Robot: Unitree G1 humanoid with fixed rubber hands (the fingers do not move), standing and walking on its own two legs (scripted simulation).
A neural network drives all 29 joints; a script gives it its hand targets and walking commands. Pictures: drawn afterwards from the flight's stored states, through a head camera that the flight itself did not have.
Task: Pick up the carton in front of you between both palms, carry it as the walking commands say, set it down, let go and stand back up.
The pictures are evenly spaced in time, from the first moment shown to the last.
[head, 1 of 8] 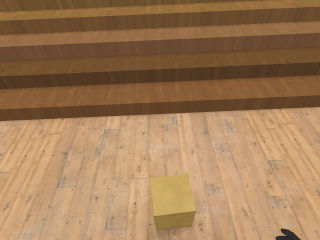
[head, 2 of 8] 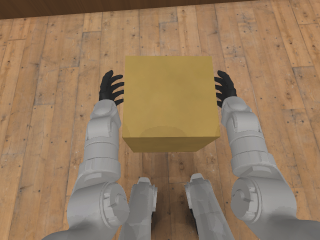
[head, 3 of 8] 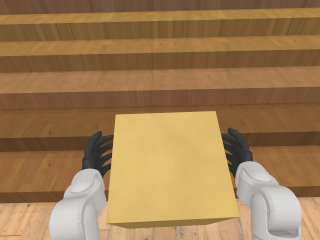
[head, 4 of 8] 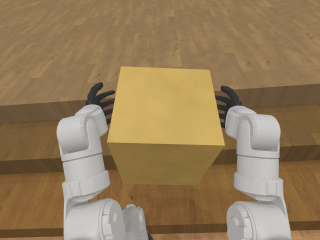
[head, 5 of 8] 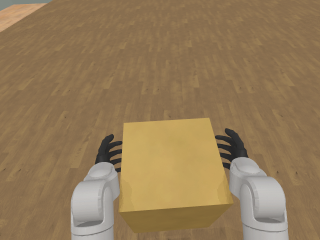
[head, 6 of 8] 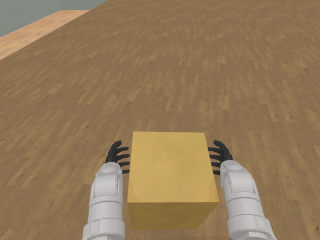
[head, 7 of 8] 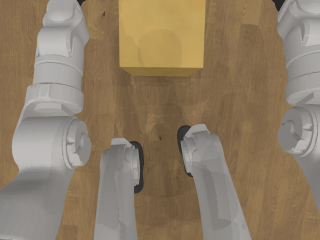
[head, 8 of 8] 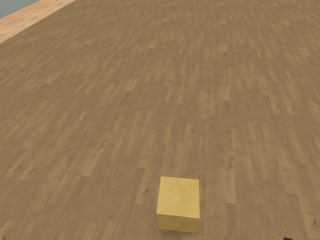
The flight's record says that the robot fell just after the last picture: no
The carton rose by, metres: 2.16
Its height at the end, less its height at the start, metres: +1.43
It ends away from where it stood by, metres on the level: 5.78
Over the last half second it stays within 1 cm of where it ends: yes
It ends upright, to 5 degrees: yes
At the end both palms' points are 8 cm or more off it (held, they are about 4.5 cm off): yes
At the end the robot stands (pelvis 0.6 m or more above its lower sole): yes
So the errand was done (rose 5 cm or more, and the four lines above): yes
